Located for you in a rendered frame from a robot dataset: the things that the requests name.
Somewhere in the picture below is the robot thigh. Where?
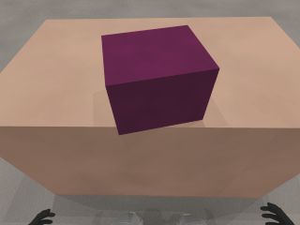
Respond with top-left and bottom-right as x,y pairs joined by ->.
111,213 -> 143,225
176,215 -> 207,225

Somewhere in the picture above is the carton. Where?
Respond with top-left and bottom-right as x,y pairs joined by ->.
101,25 -> 220,135

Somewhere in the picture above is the right robot hand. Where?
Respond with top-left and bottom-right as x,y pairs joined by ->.
260,202 -> 294,225

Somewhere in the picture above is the pedestal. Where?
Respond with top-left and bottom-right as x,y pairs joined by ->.
0,16 -> 300,199

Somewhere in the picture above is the robot right thigh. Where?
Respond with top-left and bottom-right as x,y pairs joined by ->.
176,215 -> 207,225

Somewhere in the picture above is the left robot hand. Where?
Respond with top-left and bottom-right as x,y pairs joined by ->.
28,208 -> 55,225

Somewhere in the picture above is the robot left thigh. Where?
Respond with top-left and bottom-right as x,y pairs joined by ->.
111,213 -> 143,225

